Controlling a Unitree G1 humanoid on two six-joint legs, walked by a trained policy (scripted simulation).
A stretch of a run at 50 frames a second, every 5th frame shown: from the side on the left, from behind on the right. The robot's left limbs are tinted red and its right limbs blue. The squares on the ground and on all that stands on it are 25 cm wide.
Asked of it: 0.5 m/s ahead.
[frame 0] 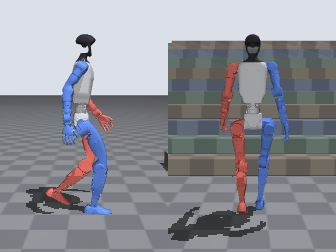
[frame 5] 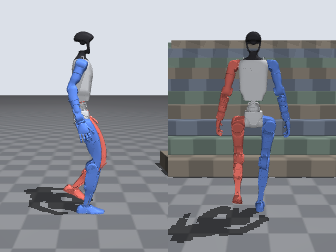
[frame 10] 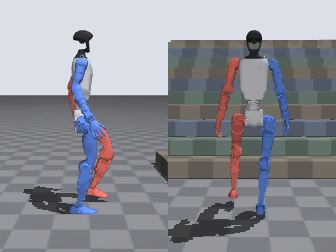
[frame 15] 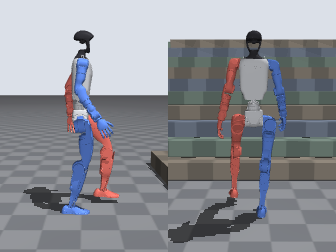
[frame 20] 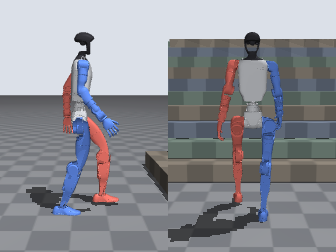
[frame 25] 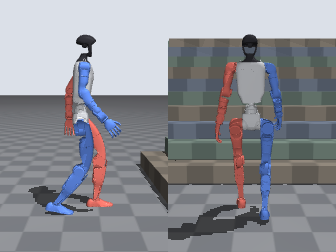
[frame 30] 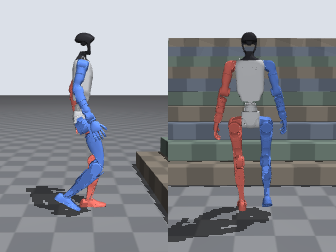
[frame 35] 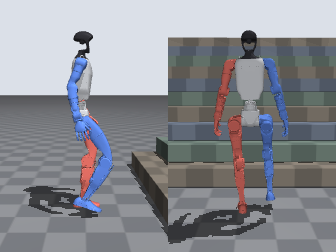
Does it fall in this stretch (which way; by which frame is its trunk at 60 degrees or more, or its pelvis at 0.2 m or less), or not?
no
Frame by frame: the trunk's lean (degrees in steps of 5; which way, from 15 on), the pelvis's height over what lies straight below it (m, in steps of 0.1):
0: 5, 0.8
5: 0, 0.8
10: 0, 0.8
15: 5, 0.8
20: 5, 0.8
25: 5, 0.8
30: 5, 0.8
35: 0, 0.8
